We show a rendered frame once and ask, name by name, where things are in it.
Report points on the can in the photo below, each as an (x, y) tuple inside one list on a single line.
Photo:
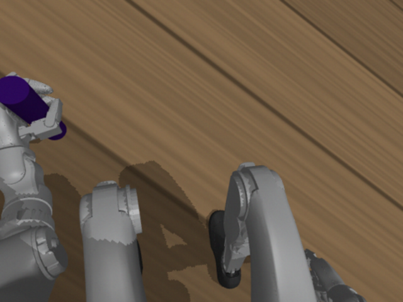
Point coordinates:
[(17, 95)]

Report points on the right robot foot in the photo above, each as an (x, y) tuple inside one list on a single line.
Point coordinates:
[(217, 240)]

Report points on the left robot hand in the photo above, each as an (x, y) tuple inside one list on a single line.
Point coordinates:
[(15, 131)]

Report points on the left robot arm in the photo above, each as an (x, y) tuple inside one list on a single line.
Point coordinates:
[(31, 256)]

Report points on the right robot arm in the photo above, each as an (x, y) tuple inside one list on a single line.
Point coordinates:
[(344, 293)]

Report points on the right robot hand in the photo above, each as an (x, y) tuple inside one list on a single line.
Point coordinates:
[(324, 277)]

